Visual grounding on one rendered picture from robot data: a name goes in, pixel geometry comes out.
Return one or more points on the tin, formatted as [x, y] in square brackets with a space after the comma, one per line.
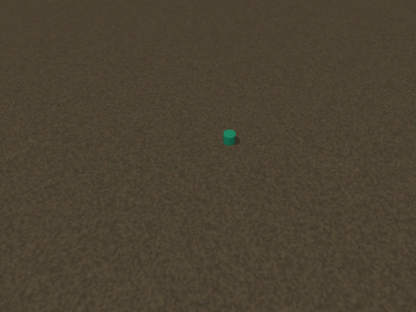
[229, 137]

